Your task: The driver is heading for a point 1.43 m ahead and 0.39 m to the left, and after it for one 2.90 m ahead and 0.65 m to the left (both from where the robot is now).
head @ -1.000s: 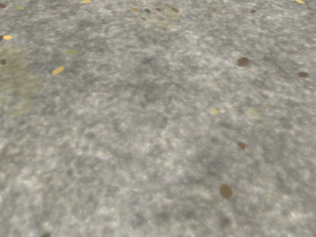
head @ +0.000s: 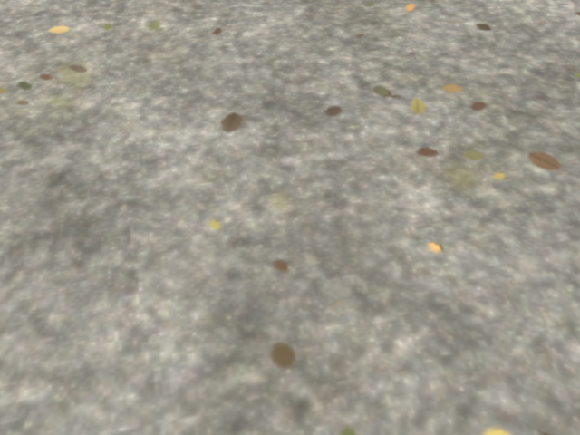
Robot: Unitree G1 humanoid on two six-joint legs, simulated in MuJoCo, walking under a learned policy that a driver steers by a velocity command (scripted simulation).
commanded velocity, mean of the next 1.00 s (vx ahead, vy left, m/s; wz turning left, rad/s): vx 0.00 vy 0.00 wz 0.43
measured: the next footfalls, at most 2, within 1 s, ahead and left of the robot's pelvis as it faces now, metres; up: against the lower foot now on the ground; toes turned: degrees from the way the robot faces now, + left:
left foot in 0.34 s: +0.02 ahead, +0.13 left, +0.00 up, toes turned +13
right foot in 0.94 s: +0.14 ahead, -0.05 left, +0.00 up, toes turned +34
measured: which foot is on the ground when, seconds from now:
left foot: down 0.00-0.06, up 0.08-0.32, down 0.34-0.96, up 0.98-1.00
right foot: down 0.00-0.34, up 0.36-0.92, down 0.94-1.00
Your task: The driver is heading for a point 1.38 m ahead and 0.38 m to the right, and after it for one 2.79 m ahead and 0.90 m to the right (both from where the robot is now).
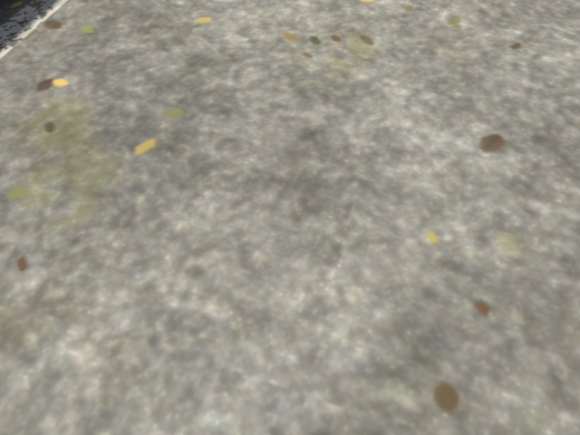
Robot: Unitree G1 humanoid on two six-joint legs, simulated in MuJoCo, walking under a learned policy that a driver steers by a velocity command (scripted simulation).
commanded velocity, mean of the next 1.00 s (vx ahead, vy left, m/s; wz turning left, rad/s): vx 0.30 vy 0.00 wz -0.37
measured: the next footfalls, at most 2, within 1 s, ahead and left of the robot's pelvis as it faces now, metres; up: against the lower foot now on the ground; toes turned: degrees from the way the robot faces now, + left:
left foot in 0.22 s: +0.02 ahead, +0.13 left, +0.00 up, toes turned -7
right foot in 0.62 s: +0.21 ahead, -0.19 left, +0.00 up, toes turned -18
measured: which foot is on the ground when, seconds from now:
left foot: up 0.00-0.20, down 0.22-0.64, up 0.66-1.00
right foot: down 0.00-0.26, up 0.28-0.60, down 0.62-1.00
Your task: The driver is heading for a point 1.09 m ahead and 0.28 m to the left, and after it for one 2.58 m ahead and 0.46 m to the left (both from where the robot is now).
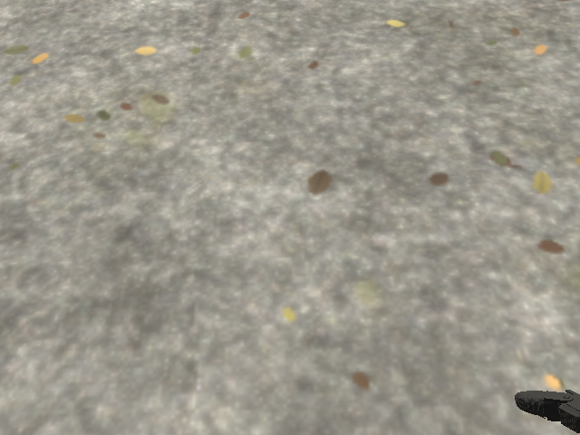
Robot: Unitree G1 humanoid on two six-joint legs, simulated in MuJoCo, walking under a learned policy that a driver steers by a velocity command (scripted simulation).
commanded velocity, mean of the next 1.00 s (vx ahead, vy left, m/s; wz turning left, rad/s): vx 0.50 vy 0.00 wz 0.32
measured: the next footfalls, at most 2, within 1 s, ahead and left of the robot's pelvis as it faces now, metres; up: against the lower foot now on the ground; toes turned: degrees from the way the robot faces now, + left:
left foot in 0.12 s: +0.27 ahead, +0.13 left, +0.00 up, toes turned -4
right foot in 0.58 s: +0.52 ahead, -0.09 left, +0.00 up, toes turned +13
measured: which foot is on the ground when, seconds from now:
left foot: up 0.00-0.10, down 0.12-0.58, up 0.60-1.00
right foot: down 0.00-0.14, up 0.16-0.56, down 0.58-1.00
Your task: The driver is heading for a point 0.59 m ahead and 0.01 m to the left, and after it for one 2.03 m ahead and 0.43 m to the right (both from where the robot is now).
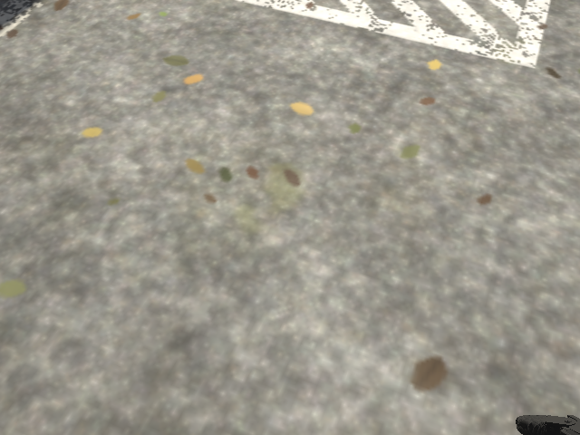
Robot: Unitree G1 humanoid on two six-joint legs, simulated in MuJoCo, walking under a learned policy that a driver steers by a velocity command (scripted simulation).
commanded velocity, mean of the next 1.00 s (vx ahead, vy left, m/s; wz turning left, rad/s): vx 0.40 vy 0.00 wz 0.03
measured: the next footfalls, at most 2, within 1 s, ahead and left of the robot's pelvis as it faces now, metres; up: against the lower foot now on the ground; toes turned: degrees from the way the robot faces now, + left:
left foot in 0.10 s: +0.23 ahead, +0.12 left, +0.00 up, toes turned +6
right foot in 0.64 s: +0.57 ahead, -0.04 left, +0.00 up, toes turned +8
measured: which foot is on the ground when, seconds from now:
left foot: up 0.00-0.08, down 0.10-0.66, up 0.68-1.00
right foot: down 0.00-0.10, up 0.12-0.62, down 0.64-1.00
